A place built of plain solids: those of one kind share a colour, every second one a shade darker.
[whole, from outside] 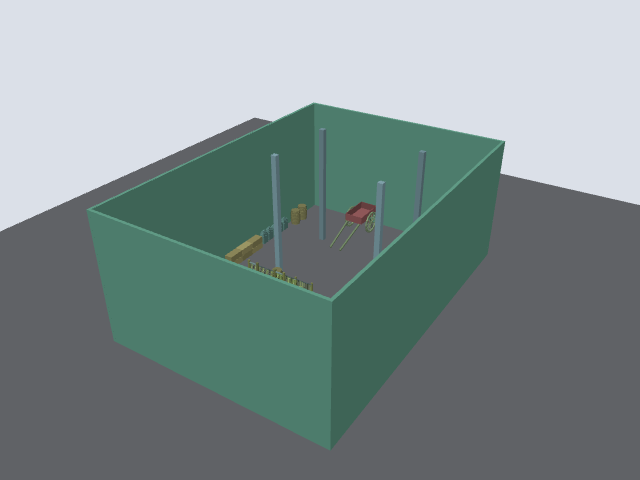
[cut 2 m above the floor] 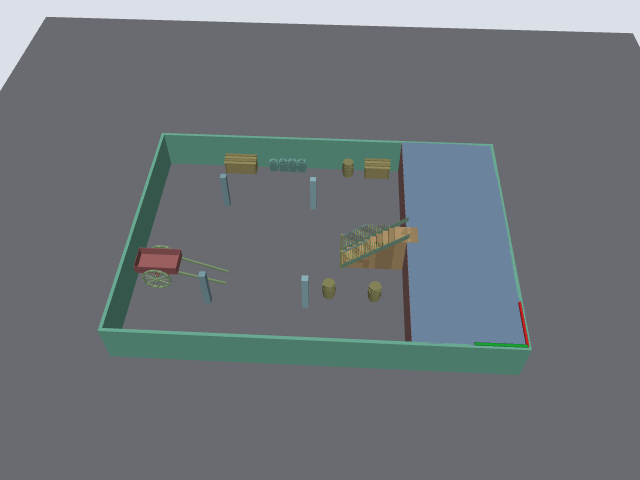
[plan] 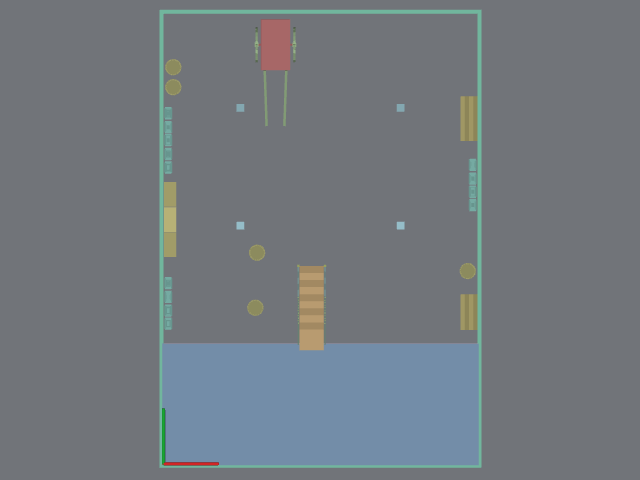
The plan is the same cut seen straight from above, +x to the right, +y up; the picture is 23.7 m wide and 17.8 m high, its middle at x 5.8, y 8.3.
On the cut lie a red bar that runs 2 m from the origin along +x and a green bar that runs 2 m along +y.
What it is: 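An aisled barn 11.6 x 16.7 m, 6.9 m high; a nave 5.9 m broad between two rows of posts 0.29 m square, 4.4 m apart, aisles 2.9 m broad; at the rear a loft 4.5 m deep at 2.54 m over closed bays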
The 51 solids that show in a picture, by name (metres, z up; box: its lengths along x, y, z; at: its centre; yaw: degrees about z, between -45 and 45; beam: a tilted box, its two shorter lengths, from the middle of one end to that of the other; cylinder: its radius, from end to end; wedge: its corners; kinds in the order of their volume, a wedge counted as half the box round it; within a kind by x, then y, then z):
{
 "loft_1": {"box": [11.74, 4.51, 2.59], "at": [5.82, 2.21, 1.25]},
 "wall_1": {"box": [0.15, 16.99, 6.93], "at": [-0.07, 8.35, 3.42]},
 "wall_2": {"box": [11.94, 0.15, 6.93], "at": [5.82, -0.07, 3.42]},
 "wall_3": {"box": [11.94, 0.15, 6.93], "at": [5.82, 16.77, 3.42]},
 "wall_4": {"box": [0.15, 16.99, 6.93], "at": [11.71, 8.35, 3.42]},
 "stair_1": {"box": [0.9, 0.77, 2.38], "at": [5.49, 4.34, 1.14]},
 "stair_2": {"box": [0.9, 0.77, 2.17], "at": [5.49, 4.6, 1.03]},
 "stair_3": {"box": [0.9, 0.77, 1.96], "at": [5.49, 4.86, 0.93]},
 "stair_4": {"box": [0.9, 0.77, 1.75], "at": [5.49, 5.12, 0.82]},
 "stair_5": {"box": [0.9, 0.77, 1.53], "at": [5.49, 5.38, 0.72]},
 "stair_6": {"box": [0.9, 0.77, 1.32], "at": [5.49, 5.65, 0.61]},
 "stair_7": {"box": [0.9, 0.77, 1.11], "at": [5.49, 5.91, 0.51]},
 "stair_8": {"box": [0.9, 0.77, 0.9], "at": [5.49, 6.17, 0.4]},
 "stair_9": {"box": [0.9, 0.77, 0.69], "at": [5.49, 6.43, 0.29]},
 "stair_10": {"box": [0.9, 0.77, 0.47], "at": [5.49, 6.69, 0.19]},
 "stair_11": {"box": [0.9, 0.77, 0.26], "at": [5.49, 6.95, 0.08]},
 "post_1": {"box": [0.29, 0.29, 6.93], "at": [2.85, 8.83, 3.42]},
 "post_2": {"box": [0.29, 0.29, 6.93], "at": [2.85, 13.2, 3.42]},
 "post_3": {"box": [0.29, 0.29, 6.93], "at": [8.79, 8.83, 3.42]},
 "post_4": {"box": [0.29, 0.29, 6.93], "at": [8.79, 13.2, 3.42]},
 "bin_1": {"box": [0.16, 1.33, 0.07], "at": [11.09, 5.62, 0.72]},
 "bin_2": {"box": [0.16, 1.67, 0.07], "at": [11.09, 12.8, 0.72]},
 "bin_3": {"box": [0.16, 1.33, 0.11], "at": [11.25, 5.62, 0.74]},
 "bin_4": {"box": [0.16, 1.67, 0.11], "at": [11.25, 12.8, 0.74]},
 "bin_5": {"box": [0.6, 1.29, 0.74], "at": [11.34, 5.62, 0.32]},
 "bin_6": {"box": [0.6, 1.63, 0.74], "at": [11.34, 12.8, 0.32]},
 "bin_7": {"box": [0.16, 1.33, 0.15], "at": [11.4, 5.62, 0.76]},
 "bin_8": {"box": [0.16, 1.67, 0.15], "at": [11.4, 12.8, 0.76]},
 "bin_9": {"box": [0.16, 1.33, 0.18], "at": [11.56, 5.62, 0.78]},
 "bin_10": {"box": [0.16, 1.67, 0.18], "at": [11.56, 12.8, 0.78]},
 "bales_1": {"box": [0.46, 0.92, 0.36], "at": [0.24, 8.13, 0.54]},
 "bales_2": {"box": [0.46, 0.92, 0.41], "at": [0.24, 9.06, 0.15]},
 "bales_3": {"box": [0.46, 0.92, 0.36], "at": [0.24, 9.06, 0.54]},
 "bales_4": {"box": [0.46, 0.92, 0.41], "at": [0.24, 9.99, 0.15]},
 "bales_5": {"box": [0.46, 0.92, 0.36], "at": [0.24, 9.99, 0.54]},
 "face_1": {"box": [5.04, 0.012, 2.56], "at": [2.52, 4.47, 1.23]},
 "face_2": {"box": [5.7, 0.012, 2.56], "at": [8.79, 4.47, 1.23]},
 "stair_guard_string_1": {"wedge": [[4.97, 4.41, 2.35], [4.97, 4.41, 2.61], [4.97, 7.34, -0.02], [4.97, 7.34, 0.24], [5.01, 4.41, 2.35], [5.01, 4.41, 2.61], [5.01, 7.34, -0.02], [5.01, 7.34, 0.24]]},
 "stair_guard_string_2": {"wedge": [[5.97, 4.41, 2.35], [5.97, 4.41, 2.61], [5.97, 7.34, -0.02], [5.97, 7.34, 0.24], [6.01, 4.41, 2.35], [6.01, 4.41, 2.61], [6.01, 7.34, -0.02], [6.01, 7.34, 0.24]]},
 "cart_rod_1": {"wedge": [[3.7, 14.57, 0.87], [3.7, 14.6, 0.79], [3.77, 12.52, 0.09], [3.77, 12.55, 0.0], [3.8, 14.58, 0.87], [3.8, 14.61, 0.79], [3.87, 12.53, 0.09], [3.87, 12.56, 0.0]]},
 "cart_rod_2": {"wedge": [[4.43, 12.53, 0.09], [4.43, 12.56, 0.0], [4.5, 14.58, 0.87], [4.5, 14.61, 0.79], [4.53, 12.52, 0.09], [4.53, 12.55, 0.0], [4.6, 14.57, 0.87], [4.6, 14.6, 0.79]]},
 "cart_1": {"box": [0.029, 1.9, 0.42], "at": [3.62, 15.54, 1.1]},
 "cart_2": {"box": [1.04, 0.028, 0.42], "at": [4.15, 14.6, 1.1]},
 "cart_3": {"box": [1.1, 1.9, 0.03], "at": [4.15, 15.54, 0.88]},
 "cart_4": {"box": [1.04, 0.028, 0.42], "at": [4.15, 16.48, 1.1]},
 "cart_5": {"box": [0.029, 1.9, 0.42], "at": [4.68, 15.54, 1.1]},
 "cask_1": {"cylinder": 0.26, "from": [0.36, 13.97, 0.85], "to": [0.36, 13.97, 0.9]},
 "cask_2": {"cylinder": 0.26, "from": [0.36, 14.71, 0.85], "to": [0.36, 14.71, 0.9]},
 "cask_3": {"cylinder": 0.26, "from": [3.4, 5.79, 0.85], "to": [3.4, 5.79, 0.9]},
 "cask_4": {"cylinder": 0.26, "from": [3.47, 7.83, 0.85], "to": [3.47, 7.83, 0.9]},
 "cask_5": {"cylinder": 0.26, "from": [11.28, 7.15, 0.85], "to": [11.28, 7.15, 0.9]}
}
